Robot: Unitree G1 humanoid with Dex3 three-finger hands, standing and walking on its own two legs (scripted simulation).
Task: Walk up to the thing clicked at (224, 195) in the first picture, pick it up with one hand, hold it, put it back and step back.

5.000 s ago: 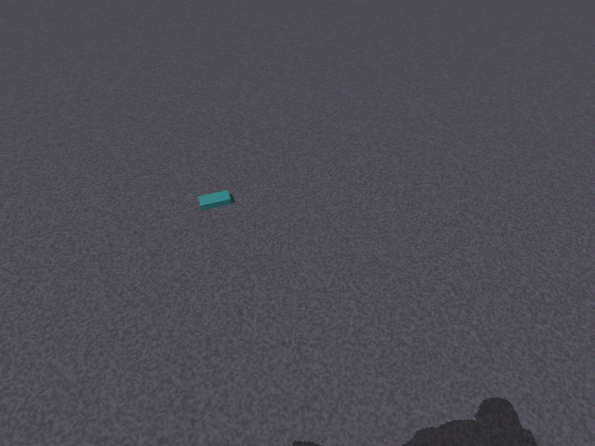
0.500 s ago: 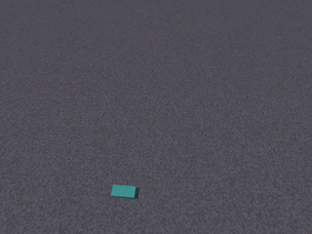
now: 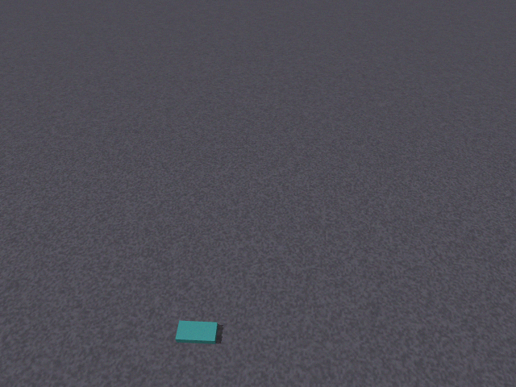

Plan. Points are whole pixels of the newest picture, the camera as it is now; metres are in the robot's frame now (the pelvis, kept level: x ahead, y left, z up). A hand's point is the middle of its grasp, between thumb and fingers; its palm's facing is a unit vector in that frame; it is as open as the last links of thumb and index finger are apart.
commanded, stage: walk up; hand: left
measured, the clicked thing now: (197, 332) +0.48 +0.25 -0.76
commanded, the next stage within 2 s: stand in 0.58 s
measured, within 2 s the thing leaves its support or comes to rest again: neither
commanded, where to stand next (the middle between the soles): +0.05 +0.00 m, yaw +0 degrees
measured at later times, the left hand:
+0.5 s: hand out of the picture +0.09 +0.26 -0.15, palm faces -0.05 -0.93 -0.36, open 7.4 cm
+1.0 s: hand out of the picture +0.09 +0.25 -0.15, palm faces -0.03 -0.94 -0.34, open 7.4 cm
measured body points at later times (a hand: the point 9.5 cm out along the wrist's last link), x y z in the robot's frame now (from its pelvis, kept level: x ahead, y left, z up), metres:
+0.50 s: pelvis +0.01 +0.01 +0.00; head +0.01 +0.00 +0.45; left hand +0.09 +0.31 -0.12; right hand +0.07 -0.30 -0.13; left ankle -0.01 +0.12 -0.74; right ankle +0.01 -0.13 -0.74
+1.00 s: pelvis +0.00 +0.00 +0.01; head +0.01 +0.00 +0.46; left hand +0.09 +0.30 -0.12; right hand +0.09 -0.30 -0.12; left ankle -0.01 +0.12 -0.74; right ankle +0.01 -0.13 -0.74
